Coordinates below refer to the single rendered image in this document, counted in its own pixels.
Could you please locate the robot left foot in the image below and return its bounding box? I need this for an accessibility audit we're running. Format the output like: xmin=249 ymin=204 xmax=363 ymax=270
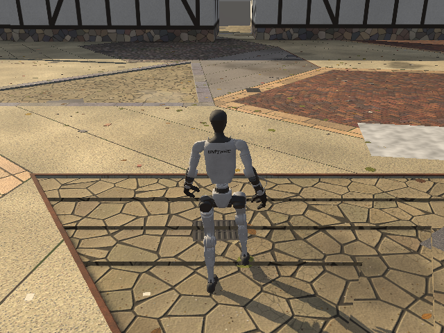
xmin=207 ymin=274 xmax=218 ymax=293

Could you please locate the robot left hand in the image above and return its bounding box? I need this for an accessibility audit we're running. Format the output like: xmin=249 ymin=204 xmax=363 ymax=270
xmin=184 ymin=185 xmax=200 ymax=198

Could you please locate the left robot forearm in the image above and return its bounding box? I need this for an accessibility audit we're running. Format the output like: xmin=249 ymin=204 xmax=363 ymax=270
xmin=184 ymin=167 xmax=194 ymax=189

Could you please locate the robot right upper arm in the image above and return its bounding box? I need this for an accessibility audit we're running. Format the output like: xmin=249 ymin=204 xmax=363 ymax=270
xmin=234 ymin=139 xmax=255 ymax=178

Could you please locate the robot left upper arm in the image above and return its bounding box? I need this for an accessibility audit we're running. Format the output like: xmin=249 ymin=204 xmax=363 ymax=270
xmin=187 ymin=140 xmax=205 ymax=178

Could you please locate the right robot forearm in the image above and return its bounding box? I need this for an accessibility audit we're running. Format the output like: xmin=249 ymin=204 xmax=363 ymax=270
xmin=248 ymin=167 xmax=264 ymax=196

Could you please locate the right robot thigh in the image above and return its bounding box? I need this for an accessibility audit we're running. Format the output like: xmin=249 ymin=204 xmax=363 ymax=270
xmin=232 ymin=191 xmax=246 ymax=226

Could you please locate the robot right hand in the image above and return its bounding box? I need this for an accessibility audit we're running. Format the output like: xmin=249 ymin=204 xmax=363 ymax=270
xmin=251 ymin=192 xmax=267 ymax=210

